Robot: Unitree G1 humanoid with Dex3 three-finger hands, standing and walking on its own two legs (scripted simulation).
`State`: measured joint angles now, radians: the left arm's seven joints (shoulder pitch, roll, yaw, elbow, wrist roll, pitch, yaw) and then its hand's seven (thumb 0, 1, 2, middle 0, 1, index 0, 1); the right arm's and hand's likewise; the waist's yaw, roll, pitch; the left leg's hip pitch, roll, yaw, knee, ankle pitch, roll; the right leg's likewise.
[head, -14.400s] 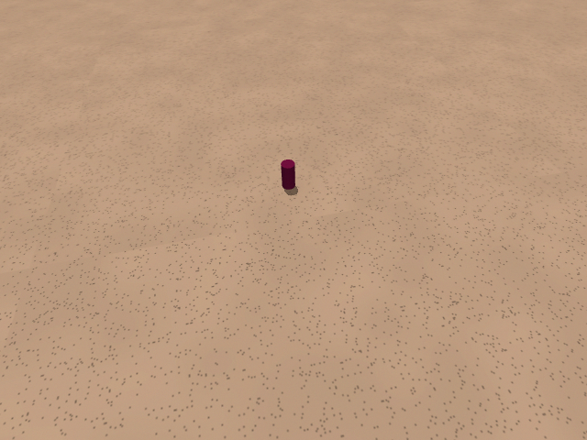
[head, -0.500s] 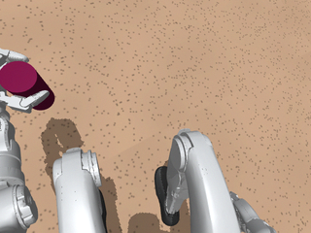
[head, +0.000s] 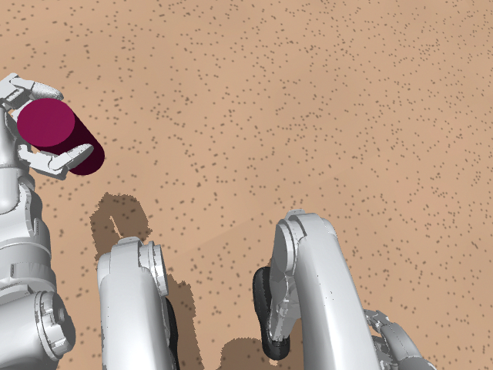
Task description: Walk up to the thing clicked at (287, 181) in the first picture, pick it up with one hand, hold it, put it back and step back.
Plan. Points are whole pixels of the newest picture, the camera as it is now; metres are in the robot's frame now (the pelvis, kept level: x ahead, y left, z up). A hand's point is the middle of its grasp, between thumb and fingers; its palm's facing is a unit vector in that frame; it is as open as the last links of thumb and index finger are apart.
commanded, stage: settle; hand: left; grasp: from the side
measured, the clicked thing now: (68, 141) +0.48 +0.23 -0.09
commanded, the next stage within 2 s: lift in 0.28 s
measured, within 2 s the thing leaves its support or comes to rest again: neither
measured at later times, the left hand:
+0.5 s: hand (49, 127) +0.48 +0.23 -0.03, palm faces +0.15 -0.99 -0.05, open 10.0 cm
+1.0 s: hand (8, 119) +0.44 +0.23 +0.07, palm faces +0.12 -0.99 -0.05, open 10.0 cm
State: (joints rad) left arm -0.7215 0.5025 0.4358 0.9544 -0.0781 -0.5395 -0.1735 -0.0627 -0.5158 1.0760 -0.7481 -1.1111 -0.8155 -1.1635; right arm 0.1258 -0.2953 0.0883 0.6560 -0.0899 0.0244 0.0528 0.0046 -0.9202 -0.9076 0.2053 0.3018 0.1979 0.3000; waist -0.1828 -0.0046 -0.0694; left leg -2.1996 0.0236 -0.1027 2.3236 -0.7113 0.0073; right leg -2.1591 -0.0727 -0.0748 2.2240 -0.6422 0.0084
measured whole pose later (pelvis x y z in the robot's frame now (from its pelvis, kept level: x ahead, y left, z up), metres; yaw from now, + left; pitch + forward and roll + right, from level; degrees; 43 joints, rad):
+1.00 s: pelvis +0.00 +0.00 +0.08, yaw +2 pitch +34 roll -4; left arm -0.51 0.37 0.35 0.66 -0.15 -0.40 -0.19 -0.06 -0.54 1.11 -0.75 -1.13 -0.82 -1.18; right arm 0.15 -0.27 0.02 0.63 0.00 -0.02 0.00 0.01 -0.95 -0.91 0.21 0.30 0.20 0.30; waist -0.11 0.03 -0.17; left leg -1.95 0.03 -0.05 2.06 -0.69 0.01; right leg -1.93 -0.07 -0.05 1.99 -0.64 0.01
